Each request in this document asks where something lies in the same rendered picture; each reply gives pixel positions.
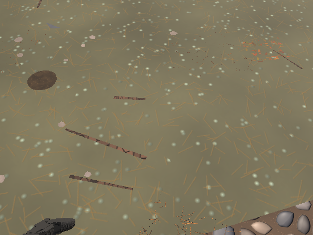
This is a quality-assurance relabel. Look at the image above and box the robot left hand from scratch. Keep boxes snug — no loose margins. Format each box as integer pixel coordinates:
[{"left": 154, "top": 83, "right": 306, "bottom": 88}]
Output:
[{"left": 23, "top": 217, "right": 75, "bottom": 235}]

